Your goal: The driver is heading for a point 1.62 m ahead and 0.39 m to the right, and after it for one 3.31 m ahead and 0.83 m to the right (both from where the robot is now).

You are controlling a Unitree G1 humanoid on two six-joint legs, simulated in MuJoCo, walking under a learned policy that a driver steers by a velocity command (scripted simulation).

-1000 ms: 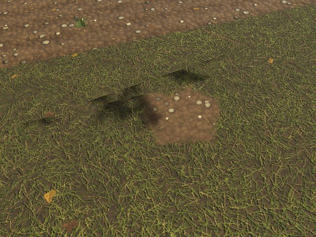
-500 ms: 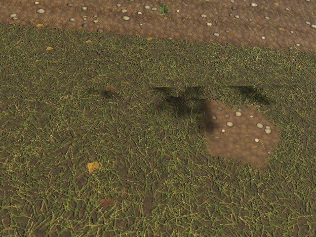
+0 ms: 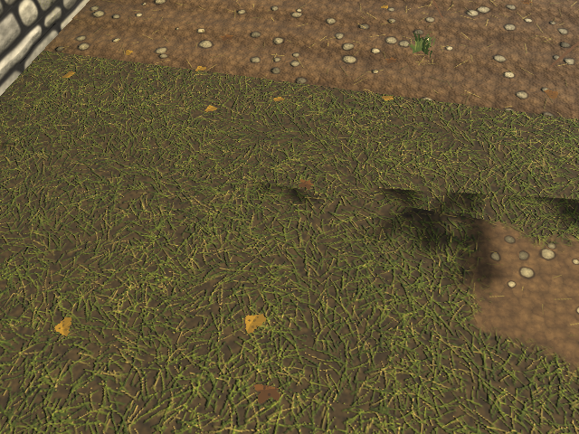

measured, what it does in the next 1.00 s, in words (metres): walks ahead: left foot, then left foot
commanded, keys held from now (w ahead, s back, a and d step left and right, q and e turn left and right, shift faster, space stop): no key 0.32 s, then w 0.68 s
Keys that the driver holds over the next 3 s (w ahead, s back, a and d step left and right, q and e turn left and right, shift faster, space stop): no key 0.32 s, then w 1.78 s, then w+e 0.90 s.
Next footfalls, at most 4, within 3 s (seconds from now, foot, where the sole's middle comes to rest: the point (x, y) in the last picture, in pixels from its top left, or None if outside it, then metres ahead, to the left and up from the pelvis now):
0.08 left None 0.04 0.15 -0.78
1.00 left None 0.44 0.12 -0.78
1.64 right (395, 341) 0.77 -0.21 -0.91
2.14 left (319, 248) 1.10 -0.01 -0.91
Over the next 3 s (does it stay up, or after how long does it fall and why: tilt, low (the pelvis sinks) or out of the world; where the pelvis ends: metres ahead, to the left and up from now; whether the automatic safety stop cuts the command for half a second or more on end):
stays up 1.36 -0.34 -0.30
